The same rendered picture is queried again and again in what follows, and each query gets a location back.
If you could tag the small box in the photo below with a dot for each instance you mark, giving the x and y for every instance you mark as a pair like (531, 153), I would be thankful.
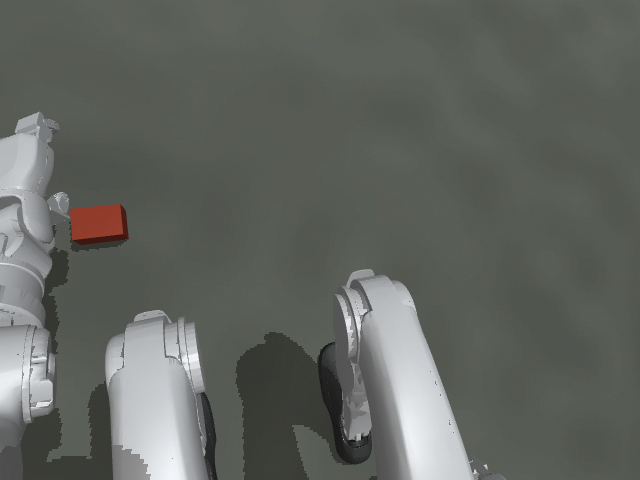
(99, 224)

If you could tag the right robot hand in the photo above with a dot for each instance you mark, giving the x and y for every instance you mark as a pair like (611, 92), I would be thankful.
(480, 470)

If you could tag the left robot arm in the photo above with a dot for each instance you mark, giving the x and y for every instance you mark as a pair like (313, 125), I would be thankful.
(28, 370)

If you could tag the left robot hand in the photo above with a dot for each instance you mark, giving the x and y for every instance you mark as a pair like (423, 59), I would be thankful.
(27, 162)

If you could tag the right robot foot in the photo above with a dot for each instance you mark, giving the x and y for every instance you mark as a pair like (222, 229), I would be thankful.
(351, 451)

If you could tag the left robot foot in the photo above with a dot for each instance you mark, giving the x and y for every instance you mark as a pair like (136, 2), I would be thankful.
(211, 438)

